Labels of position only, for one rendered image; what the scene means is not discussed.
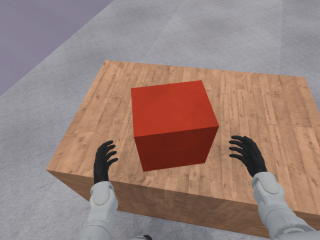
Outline right robot forearm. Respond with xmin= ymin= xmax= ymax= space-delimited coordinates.
xmin=251 ymin=171 xmax=318 ymax=240

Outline left robot forearm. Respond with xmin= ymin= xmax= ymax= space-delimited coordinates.
xmin=76 ymin=181 xmax=118 ymax=240

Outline right robot hand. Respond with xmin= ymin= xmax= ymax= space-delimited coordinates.
xmin=229 ymin=135 xmax=268 ymax=177

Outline left robot hand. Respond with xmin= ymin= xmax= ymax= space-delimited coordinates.
xmin=93 ymin=140 xmax=118 ymax=185

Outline pedestal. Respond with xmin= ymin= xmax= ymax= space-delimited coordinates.
xmin=45 ymin=60 xmax=320 ymax=239

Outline carton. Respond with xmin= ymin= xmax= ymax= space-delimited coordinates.
xmin=131 ymin=80 xmax=219 ymax=172

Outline right robot upper arm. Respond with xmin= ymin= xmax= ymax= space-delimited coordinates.
xmin=273 ymin=230 xmax=320 ymax=240

